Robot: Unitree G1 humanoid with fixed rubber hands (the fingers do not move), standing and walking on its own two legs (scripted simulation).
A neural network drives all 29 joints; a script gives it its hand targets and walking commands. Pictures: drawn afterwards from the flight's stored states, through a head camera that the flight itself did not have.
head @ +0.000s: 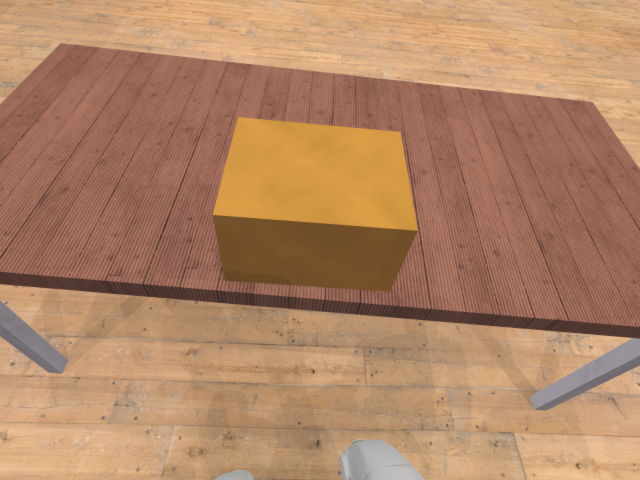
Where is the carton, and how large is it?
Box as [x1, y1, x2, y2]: [213, 117, 417, 291]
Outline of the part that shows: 238,117 213,211 214,225 225,280 389,291 417,231 400,132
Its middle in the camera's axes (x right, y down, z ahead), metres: -0.01 -0.05 +0.69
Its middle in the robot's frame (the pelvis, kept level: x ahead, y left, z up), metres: +0.55 -0.01 -0.04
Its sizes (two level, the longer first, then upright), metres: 0.293 0.232 0.174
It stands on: a table, 0.63 m high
